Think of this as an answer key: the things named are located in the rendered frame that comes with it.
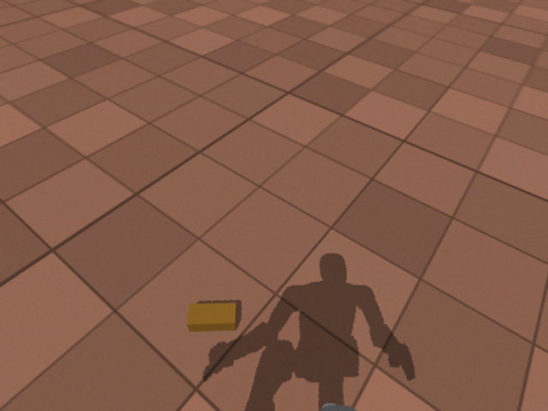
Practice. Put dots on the carton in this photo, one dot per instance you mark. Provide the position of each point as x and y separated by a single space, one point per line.
212 317

